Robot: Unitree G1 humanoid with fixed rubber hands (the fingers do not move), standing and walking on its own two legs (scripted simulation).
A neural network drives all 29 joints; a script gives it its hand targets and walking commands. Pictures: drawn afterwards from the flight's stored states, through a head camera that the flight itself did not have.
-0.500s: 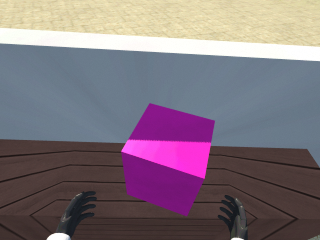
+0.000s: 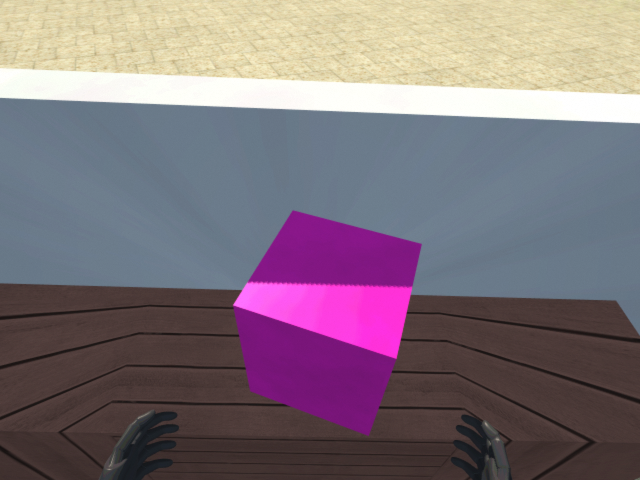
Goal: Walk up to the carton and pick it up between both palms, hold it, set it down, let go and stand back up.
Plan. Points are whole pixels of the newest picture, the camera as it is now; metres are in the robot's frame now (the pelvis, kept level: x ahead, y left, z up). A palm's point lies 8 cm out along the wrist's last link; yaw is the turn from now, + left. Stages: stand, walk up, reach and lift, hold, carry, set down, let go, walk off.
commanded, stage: set down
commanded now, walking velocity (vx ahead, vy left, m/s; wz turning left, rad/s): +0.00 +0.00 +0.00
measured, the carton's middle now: (330, 322) +0.39 -0.02 -0.05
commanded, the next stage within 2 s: let go in 1.50 s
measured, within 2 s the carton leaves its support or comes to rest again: neither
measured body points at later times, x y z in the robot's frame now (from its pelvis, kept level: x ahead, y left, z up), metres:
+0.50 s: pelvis +0.00 -0.01 +0.00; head +0.00 +0.00 +0.45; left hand +0.19 +0.23 -0.07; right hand +0.17 -0.21 -0.08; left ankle +0.01 +0.12 -0.74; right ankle +0.00 -0.12 -0.74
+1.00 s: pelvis +0.02 -0.02 +0.00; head +0.02 -0.02 +0.45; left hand +0.19 +0.23 -0.07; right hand +0.18 -0.24 -0.08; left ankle +0.01 +0.12 -0.74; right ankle +0.00 -0.12 -0.74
